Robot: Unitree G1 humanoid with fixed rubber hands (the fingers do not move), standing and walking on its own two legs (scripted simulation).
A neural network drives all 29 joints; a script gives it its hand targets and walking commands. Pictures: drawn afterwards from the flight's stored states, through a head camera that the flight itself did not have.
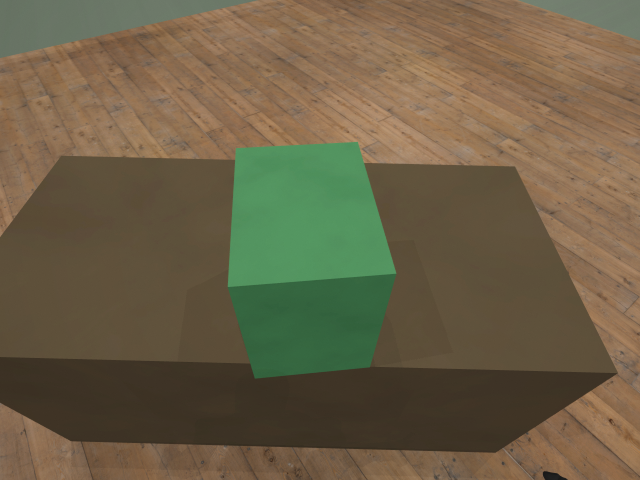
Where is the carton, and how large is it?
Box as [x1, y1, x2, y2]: [228, 142, 395, 378]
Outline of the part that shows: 357,142 236,148 228,289 255,378 367,367 370,364 394,280 395,270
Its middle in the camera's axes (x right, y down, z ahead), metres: -0.02 +0.04 +0.65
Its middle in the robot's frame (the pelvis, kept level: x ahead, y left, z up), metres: +0.45 +0.03 -0.04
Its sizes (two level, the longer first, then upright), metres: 0.273 0.202 0.281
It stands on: a pedestal, 0.60 m high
